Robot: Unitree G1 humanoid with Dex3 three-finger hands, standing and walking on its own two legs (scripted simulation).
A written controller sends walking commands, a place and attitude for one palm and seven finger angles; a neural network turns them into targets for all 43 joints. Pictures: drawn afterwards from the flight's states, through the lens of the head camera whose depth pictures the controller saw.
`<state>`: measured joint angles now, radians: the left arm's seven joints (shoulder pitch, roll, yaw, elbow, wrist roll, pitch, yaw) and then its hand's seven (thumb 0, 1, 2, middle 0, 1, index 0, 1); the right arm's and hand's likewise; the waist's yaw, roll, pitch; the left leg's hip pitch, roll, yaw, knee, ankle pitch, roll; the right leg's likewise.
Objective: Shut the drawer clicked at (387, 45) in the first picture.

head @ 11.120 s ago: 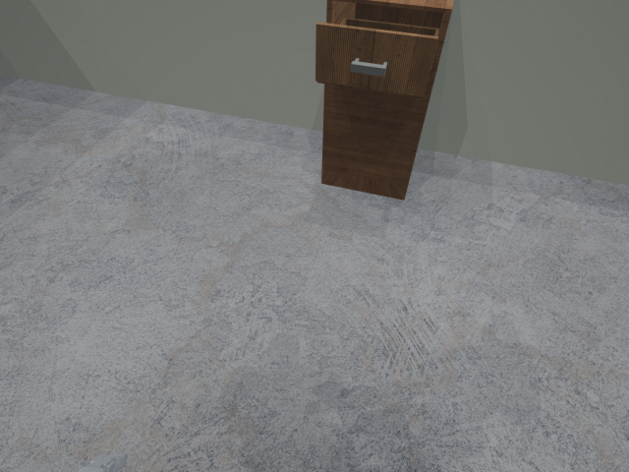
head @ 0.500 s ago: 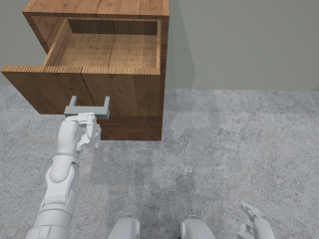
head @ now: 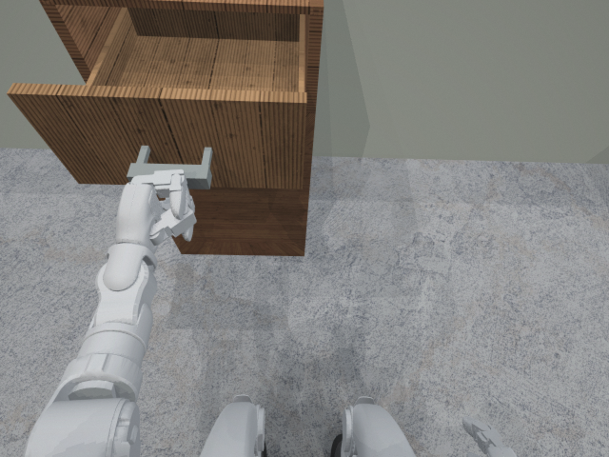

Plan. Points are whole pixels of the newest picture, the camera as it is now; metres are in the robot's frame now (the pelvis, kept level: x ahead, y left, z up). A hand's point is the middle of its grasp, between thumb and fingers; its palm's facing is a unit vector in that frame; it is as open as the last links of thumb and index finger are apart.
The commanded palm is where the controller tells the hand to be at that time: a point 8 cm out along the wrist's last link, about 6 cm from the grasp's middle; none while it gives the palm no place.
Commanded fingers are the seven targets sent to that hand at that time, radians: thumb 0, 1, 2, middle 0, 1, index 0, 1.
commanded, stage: push the drawer shut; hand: left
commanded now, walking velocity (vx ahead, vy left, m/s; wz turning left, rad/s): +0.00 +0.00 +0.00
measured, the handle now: (173, 164) +0.49 +0.19 +0.05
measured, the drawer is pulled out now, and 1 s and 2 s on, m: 0.19 0.05 0.00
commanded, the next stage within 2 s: pull the fist back off the drawer in 1.74 s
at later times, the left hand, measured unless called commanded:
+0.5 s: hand (201, 168) +0.49 +0.15 +0.05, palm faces -0.02 -1.00 -0.05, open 3.0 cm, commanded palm +0.49 +0.20 +0.05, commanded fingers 0.00 0.90 0.90 -1.40 -1.60 -1.40 -1.60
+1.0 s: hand (203, 133) +0.56 +0.16 +0.05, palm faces -0.03 -1.00 -0.03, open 2.9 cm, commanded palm +0.56 +0.20 +0.05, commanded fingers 0.00 0.90 0.90 -1.40 -1.60 -1.40 -1.60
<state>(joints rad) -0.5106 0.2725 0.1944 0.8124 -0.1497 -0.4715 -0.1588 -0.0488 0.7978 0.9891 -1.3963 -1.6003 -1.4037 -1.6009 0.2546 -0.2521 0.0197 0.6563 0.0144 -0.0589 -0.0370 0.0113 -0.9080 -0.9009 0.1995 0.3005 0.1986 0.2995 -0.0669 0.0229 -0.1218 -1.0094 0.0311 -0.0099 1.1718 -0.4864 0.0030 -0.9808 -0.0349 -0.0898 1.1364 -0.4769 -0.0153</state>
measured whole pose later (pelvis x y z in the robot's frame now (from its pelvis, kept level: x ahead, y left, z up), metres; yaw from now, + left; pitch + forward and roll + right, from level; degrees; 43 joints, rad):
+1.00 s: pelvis +0.01 +0.01 -0.02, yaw -3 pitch +27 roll -4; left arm -1.02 0.53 0.40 1.24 -0.03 -0.44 -0.18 -0.03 0.79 0.96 -1.39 -1.60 -1.40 -1.60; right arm 0.35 -0.27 0.05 0.64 -0.04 0.03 0.01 0.01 -0.91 -0.90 0.20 0.30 0.20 0.30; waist -0.21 0.04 -0.12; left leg -1.21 0.06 -0.01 1.25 -0.52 0.01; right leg -1.17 0.00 -0.09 1.17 -0.47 -0.01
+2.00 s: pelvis -0.01 +0.01 -0.04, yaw -4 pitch +32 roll -7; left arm -1.35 0.74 0.35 1.38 0.06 -0.30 -0.14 0.06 0.72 1.01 -1.39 -1.60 -1.40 -1.60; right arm 0.40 -0.27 0.11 0.66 -0.07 -0.02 0.00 0.00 -0.91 -0.90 0.20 0.30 0.20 0.30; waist -0.32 0.05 -0.10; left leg -1.39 0.06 -0.06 1.31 -0.48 0.02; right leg -1.32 0.00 -0.13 1.19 -0.43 -0.01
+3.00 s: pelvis +0.07 +0.01 +0.05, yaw -3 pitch +18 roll -2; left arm -0.43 0.32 0.30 0.62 -0.17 -0.33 -0.15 0.01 0.90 0.90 -1.39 -1.60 -1.40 -1.60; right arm 0.35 -0.25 0.01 0.57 0.03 0.07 0.02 0.01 -0.91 -0.90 0.20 0.30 0.20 0.30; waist -0.10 0.04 -0.13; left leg -0.76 0.06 0.02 0.92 -0.48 0.01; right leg -0.73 0.01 -0.05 0.85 -0.43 0.00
